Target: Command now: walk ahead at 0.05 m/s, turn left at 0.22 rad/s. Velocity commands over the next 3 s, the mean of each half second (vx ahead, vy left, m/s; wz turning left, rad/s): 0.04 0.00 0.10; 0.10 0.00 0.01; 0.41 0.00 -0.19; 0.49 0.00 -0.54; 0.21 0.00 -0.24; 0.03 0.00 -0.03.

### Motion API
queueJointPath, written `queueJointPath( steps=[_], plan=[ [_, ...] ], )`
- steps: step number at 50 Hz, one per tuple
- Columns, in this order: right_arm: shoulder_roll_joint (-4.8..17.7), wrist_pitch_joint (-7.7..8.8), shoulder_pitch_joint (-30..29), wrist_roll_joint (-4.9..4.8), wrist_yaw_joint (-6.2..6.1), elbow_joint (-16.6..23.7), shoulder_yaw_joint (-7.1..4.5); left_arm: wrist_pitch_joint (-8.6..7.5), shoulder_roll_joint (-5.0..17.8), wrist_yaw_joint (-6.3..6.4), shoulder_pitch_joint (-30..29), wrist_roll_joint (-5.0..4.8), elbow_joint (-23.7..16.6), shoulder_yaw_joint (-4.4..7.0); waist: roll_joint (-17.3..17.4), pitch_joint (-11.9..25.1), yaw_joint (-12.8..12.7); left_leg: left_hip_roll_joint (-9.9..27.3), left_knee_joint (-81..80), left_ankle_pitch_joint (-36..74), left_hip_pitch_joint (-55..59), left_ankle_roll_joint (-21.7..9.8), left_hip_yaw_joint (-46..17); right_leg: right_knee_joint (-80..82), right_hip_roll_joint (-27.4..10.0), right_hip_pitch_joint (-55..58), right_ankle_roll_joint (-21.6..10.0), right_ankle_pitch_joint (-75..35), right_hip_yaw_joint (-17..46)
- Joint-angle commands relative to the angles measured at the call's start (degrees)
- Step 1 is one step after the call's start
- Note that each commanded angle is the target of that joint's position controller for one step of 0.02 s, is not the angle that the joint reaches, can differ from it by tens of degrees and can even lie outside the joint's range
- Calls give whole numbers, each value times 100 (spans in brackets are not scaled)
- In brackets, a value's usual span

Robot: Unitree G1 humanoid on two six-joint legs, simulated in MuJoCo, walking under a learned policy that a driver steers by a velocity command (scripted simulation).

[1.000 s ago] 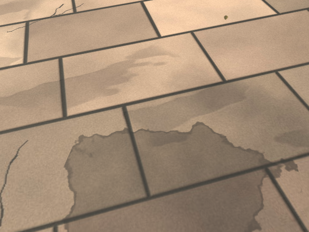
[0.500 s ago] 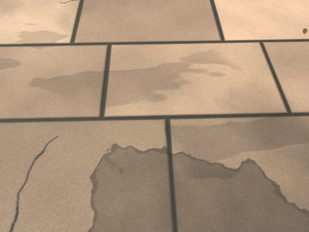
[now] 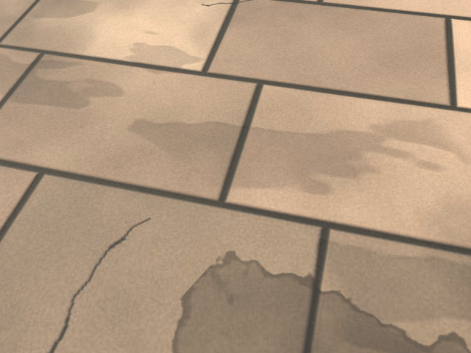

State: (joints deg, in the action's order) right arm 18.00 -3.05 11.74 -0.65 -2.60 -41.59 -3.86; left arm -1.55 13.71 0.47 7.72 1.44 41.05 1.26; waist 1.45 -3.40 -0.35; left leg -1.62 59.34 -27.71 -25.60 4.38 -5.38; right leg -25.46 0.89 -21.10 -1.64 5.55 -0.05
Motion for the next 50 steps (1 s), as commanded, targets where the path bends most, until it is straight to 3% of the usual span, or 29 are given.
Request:
queueJointPath(
  steps=[1,4,6,7,8,9,10,11,13,15,18,19,21,22,23,24,25,27,29,34,39,40,42,44,45,46,48,49,50],
  plan=[
    [165,57,430,54,9,223,-12,-26,867,23,-139,-52,-278,236,-1071,970,68,172,-1040,179,535,-6,261,847,-1243,837,-1149,-736,1147],
    [284,70,327,40,57,199,-33,31,991,22,-25,-108,-187,269,-1092,973,-21,183,-1927,609,894,-148,346,828,-1367,890,-1182,-106,1323],
    [223,90,512,60,109,74,-33,72,959,23,-90,-173,-140,244,-1004,823,152,103,-3015,1365,1456,-364,520,726,-1252,546,-988,427,1224],
    [266,100,490,104,124,78,-39,67,887,20,120,-200,-38,217,-900,736,166,127,-3480,1673,1769,-526,451,677,-1124,291,-740,716,1141],
    [475,113,475,182,111,154,-59,29,764,-3,271,-154,10,170,-565,750,117,594,-3654,1965,2123,-756,-86,412,-944,-54,-378,1016,948],
    [863,103,310,191,88,157,-139,-34,505,-40,417,-30,-65,114,566,683,-226,1182,-3737,1866,1744,-1149,-754,-49,-290,-119,35,1434,188],
    [381,159,73,205,137,171,-12,-54,471,-36,168,28,-54,103,808,576,-134,1284,-4058,987,899,-1318,-891,-137,-179,522,262,1170,22],
    [123,230,-116,248,168,202,73,-54,534,-33,17,24,-37,123,725,369,-129,1047,-4138,458,638,-1122,-737,-85,-206,790,301,768,104],
    [181,345,-63,230,185,116,67,-21,617,8,125,7,109,163,672,207,-112,791,-4081,381,526,-817,-487,-65,-253,956,275,436,131],
    [209,417,110,180,176,35,79,-11,690,21,233,-34,208,192,422,105,-111,693,-3967,723,565,-726,-373,-9,-315,964,205,342,208],
    [212,444,241,136,148,-43,82,-30,630,28,274,-49,355,192,164,161,-58,628,-3786,1266,801,-747,-279,-4,-335,958,205,97,224],
    [218,433,376,122,134,-103,72,-26,594,32,323,-58,426,185,155,303,-14,588,-3835,851,916,-791,-257,-97,-238,971,215,418,106],
    [447,387,521,65,120,-136,-12,-29,586,45,227,-137,464,206,391,88,129,778,-4171,-622,951,-1091,-668,-684,80,442,211,1461,-286],
    [380,389,381,78,115,-97,25,-60,503,44,86,-142,404,184,455,-225,116,1028,-4350,-725,825,-1237,-1008,-747,15,166,178,1336,-215],
    [220,419,181,107,106,-67,84,-101,443,40,88,-132,397,165,457,-346,6,1073,-4297,-161,714,-1244,-1015,-570,-120,235,134,1022,-60],
    [97,464,85,133,106,-85,121,-139,437,33,195,-79,451,156,397,-281,-90,926,-4052,693,696,-1114,-756,-341,-248,505,133,446,89],
    [71,495,177,140,106,-94,113,-173,604,26,275,-38,535,198,127,-50,-23,626,-3735,1431,862,-909,-366,-329,-305,735,136,-238,167],
    [206,504,544,98,96,-237,52,-198,726,7,407,-127,677,237,-331,491,83,300,-3222,2512,1299,-624,93,-475,-353,1132,2,-1322,251],
    [151,464,636,46,72,-337,55,-167,637,0,436,-184,766,207,-321,726,71,272,-3059,3106,1463,-564,168,-583,-383,1315,-96,-1797,277],
    [99,311,611,56,58,-501,49,-35,644,10,310,-171,948,202,-229,681,49,290,-3068,3123,1510,-536,177,-575,-396,1355,-160,-1727,285],
    [111,286,620,69,24,-738,43,46,630,44,118,-178,1124,209,-139,497,34,297,-3220,2857,1496,-476,198,-455,-388,1330,-150,-1474,297],
    [110,289,622,71,17,-789,44,59,623,51,85,-178,1162,211,-131,470,30,297,-3252,2800,1494,-467,205,-428,-382,1334,-147,-1419,296],
    [108,286,756,27,8,-940,27,104,648,63,209,-237,1320,252,-146,495,22,120,-3204,1244,1393,-574,371,-456,-196,1318,-223,360,163],
    [61,346,664,-30,6,-924,42,92,656,68,226,-288,1345,268,-176,-68,-50,125,-3188,-510,787,-777,277,-152,-284,860,-403,2801,490],
    [6,430,604,-68,3,-878,62,26,679,65,293,-308,1355,270,-325,-372,-87,146,-3066,-840,462,-840,244,83,-471,715,-532,3435,841],
    [-57,537,537,-92,10,-824,81,-60,755,53,435,-325,1392,287,-566,-553,-132,140,-2788,-801,153,-869,289,353,-768,742,-719,3774,1345],
    [-170,746,421,-111,68,-723,93,-204,1002,11,737,-291,1477,351,-1150,-531,-141,57,-2035,-86,-189,-899,549,989,-1563,1025,-1221,3852,2712],
    [-138,801,373,-103,102,-712,76,-244,1050,-3,797,-265,1479,367,-1179,-423,-133,88,-1940,23,-73,-970,527,1130,-1790,987,-1367,3607,3097],
    [-133,837,493,-97,144,-765,62,-266,1041,-12,626,-264,1413,365,-1131,-311,-6,147,-2062,30,183,-1064,497,1117,-1833,875,-1341,3315,3038]
  ],
)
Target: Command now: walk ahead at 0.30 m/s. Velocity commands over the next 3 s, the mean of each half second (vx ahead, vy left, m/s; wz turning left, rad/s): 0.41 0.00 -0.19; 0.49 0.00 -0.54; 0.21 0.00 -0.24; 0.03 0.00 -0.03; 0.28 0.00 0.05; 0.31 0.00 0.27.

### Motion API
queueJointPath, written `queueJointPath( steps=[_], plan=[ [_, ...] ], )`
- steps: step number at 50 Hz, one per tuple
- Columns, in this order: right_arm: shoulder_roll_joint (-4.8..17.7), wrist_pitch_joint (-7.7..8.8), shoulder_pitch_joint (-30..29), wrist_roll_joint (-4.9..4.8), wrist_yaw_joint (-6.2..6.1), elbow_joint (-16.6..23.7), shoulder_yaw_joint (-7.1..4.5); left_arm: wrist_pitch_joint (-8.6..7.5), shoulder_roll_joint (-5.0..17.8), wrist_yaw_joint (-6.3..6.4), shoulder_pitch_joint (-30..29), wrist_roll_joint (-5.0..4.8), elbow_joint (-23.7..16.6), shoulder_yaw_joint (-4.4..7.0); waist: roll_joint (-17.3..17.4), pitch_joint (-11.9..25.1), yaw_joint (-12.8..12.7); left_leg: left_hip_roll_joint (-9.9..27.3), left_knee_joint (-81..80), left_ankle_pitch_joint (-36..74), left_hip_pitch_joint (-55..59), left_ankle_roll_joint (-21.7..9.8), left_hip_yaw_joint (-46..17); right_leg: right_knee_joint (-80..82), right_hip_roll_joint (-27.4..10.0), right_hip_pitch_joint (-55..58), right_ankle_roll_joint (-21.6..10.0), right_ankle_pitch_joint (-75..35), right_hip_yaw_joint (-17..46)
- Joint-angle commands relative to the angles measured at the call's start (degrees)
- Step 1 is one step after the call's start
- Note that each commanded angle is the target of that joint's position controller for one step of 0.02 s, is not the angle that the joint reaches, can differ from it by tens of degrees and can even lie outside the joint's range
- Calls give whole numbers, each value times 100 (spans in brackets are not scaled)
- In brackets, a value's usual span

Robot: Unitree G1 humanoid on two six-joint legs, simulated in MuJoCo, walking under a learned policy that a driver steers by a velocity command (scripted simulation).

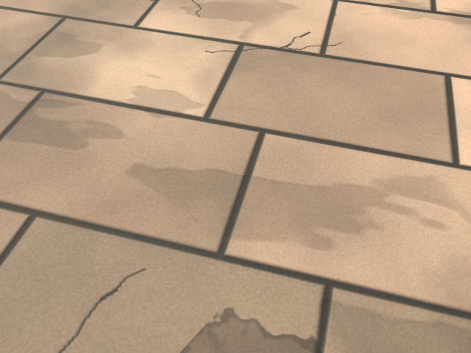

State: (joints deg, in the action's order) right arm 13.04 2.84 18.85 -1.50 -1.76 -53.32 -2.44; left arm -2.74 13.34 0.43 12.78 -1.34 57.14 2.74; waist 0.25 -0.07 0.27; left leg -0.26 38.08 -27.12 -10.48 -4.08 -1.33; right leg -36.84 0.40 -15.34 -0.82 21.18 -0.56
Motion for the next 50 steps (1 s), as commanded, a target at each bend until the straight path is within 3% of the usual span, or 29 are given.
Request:
queueJointPath(
  steps=[1,2,3,4,5,6,8,11,14,18,20,22,23,24,25,26,27,28,29,31,34,38,41,44,46,47,48,49,50],
  plan=[
    [326,275,85,-2,101,264,-85,-141,1024,-23,-248,-19,-327,201,-929,-546,156,60,-413,112,-695,-344,74,2154,-1630,-67,-1244,1432,2675],
    [341,286,629,-3,120,12,-110,-112,891,-41,-849,-56,-536,158,-694,-515,502,144,-1204,350,408,-486,-107,1788,-1200,-881,-893,1024,1878],
    [697,309,1375,-30,109,-269,-224,-142,527,-52,-1520,-70,-827,50,177,-551,836,721,-1986,48,1195,-718,-1240,457,-395,-1746,-352,299,613],
    [1397,337,1681,-29,148,-385,-413,-281,396,-56,-1643,-68,-1055,20,1549,-611,808,1767,-2607,896,2129,-1111,-2986,-1113,213,-2872,5,-19,-272],
    [1069,358,1618,111,166,-301,-321,-363,723,-52,-1564,-38,-982,101,1202,-635,773,2079,-2466,2073,2505,-1277,-3301,-2101,84,-3631,-26,1008,104],
    [753,367,1519,186,174,-272,-231,-396,736,-102,-1232,-82,-866,114,785,-541,557,1997,-2249,2797,2789,-1155,-2824,-2673,-128,-3929,-160,856,314],
    [608,312,1418,144,205,-244,-164,-382,548,-167,-1078,-85,-798,73,378,-434,393,1824,-2331,3612,2972,-894,-2038,-2930,-414,-4299,-314,154,207],
    [369,176,1214,182,144,-230,-64,-315,256,-312,-1310,-86,-876,-10,520,-571,320,1388,-2730,3854,2165,-567,-821,-2159,-495,-3652,-218,-718,-37],
    [620,217,965,212,43,-135,-68,-242,-10,-381,-2014,-19,-1184,-139,469,-786,386,1003,-3280,3270,755,-429,-25,-501,-232,-2218,-75,-1959,-417],
    [884,319,1047,121,39,-261,-152,-165,359,-388,-2232,-56,-1461,-80,604,-818,252,1342,-3250,4103,1100,-356,325,257,-84,-1652,-395,-2178,-379],
    [987,282,953,137,28,-228,-190,-179,571,-418,-2036,-32,-1513,23,733,-436,19,1444,-2494,6180,1580,-202,533,288,170,-1222,-635,-1906,-556],
    [1086,142,802,204,-16,-128,-220,-129,941,-412,-727,-62,-1189,263,853,397,-658,1334,-658,7645,1528,14,793,338,538,295,-892,-1704,-720],
    [1119,139,744,231,-32,-15,-211,-62,1210,-348,135,-65,-991,418,666,780,-1047,1201,745,6916,376,187,792,373,281,1828,-1090,-1655,-144],
    [491,262,1166,274,72,246,-6,-23,1745,-270,846,35,-980,538,-789,1661,-792,242,3426,2896,-2151,579,703,655,-1406,4086,-2146,-455,2932],
    [374,517,1080,169,185,197,60,-20,1464,-236,852,49,-926,428,-924,2314,-757,-258,4534,-261,-2836,424,-441,1949,-2056,4189,-2412,481,5054],
    [835,641,336,-85,221,470,-89,-87,1183,-232,493,48,-954,351,-775,1244,-764,80,4643,89,-3443,263,-662,2245,-1789,3399,-2030,622,4315],
    [990,704,-28,-126,184,621,-114,-146,1028,-241,10,35,-1071,292,-297,561,-516,367,4202,637,-3336,170,-549,2403,-1583,2308,-1813,173,3487],
    [999,699,-153,-19,110,624,-166,-193,916,-264,-357,70,-1183,244,153,188,-243,540,3769,884,-2998,187,-476,2551,-1340,1356,-1690,-373,2963],
    [968,625,-7,68,60,628,-209,-230,863,-265,-588,144,-1272,216,60,77,36,716,3430,1027,-2512,224,-523,2647,-1131,650,-1639,-830,2545],
    [801,462,123,156,30,686,-221,-232,805,-241,-693,110,-1346,196,-170,-29,258,834,2902,1066,-2107,355,-463,2802,-879,-118,-1614,-1018,2103],
    [749,355,-547,285,-30,1027,-225,-257,1010,-118,-322,94,-1319,236,-280,-253,119,745,1837,1918,-2219,637,-248,2910,-646,-707,-1575,-1228,1690],
    [541,412,-1561,246,24,1370,-128,-185,1154,-4,256,7,-1253,293,-349,-194,-294,369,-67,3238,-1963,730,-211,2632,-430,-528,-1249,-1325,1548],
    [613,455,-2009,129,126,1545,-114,-108,1141,41,610,-60,-1185,300,-394,-93,-474,190,-660,3311,-1815,768,-308,2332,-580,-34,-1194,-1027,1907],
    [861,538,-2102,85,218,1658,-172,-36,1113,73,732,-34,-1206,299,-491,-19,-401,103,-1123,2692,-1624,659,-468,1756,-766,583,-1110,-959,2458],
    [1014,597,-1566,69,213,1562,-246,-5,1077,76,639,2,-1274,298,-692,130,-66,91,-1402,2265,-875,439,-364,1254,-711,642,-961,-1302,2621],
    [1208,628,-949,132,172,1453,-329,-19,850,53,632,31,-1331,217,-601,570,231,346,-1450,2186,170,194,-482,493,-428,392,-783,-1443,2405],
    [1563,622,-34,200,116,1373,-416,-51,443,19,730,130,-1440,78,155,1426,546,1407,-1328,1956,1702,-187,-1449,-1209,7,-362,-547,-546,1762],
    [1883,518,381,239,149,1143,-509,-109,326,7,1354,-93,-1658,22,2184,1967,222,2540,-1883,526,3195,-1063,-4097,-2849,612,-2363,-276,1303,1038],
    [1274,486,115,173,193,1309,-377,-100,1004,38,1305,-153,-1515,145,1324,1450,308,2482,-2086,-303,2834,-900,-4177,-3562,97,-2970,-195,1088,1193]
  ],
)
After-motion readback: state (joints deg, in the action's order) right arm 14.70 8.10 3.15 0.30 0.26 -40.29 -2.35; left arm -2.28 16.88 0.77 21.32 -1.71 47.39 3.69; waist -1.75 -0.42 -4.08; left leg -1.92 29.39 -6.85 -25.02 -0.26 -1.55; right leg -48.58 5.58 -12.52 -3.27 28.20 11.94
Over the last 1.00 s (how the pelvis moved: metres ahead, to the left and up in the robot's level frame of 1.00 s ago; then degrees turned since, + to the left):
0.10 0.02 -0.01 1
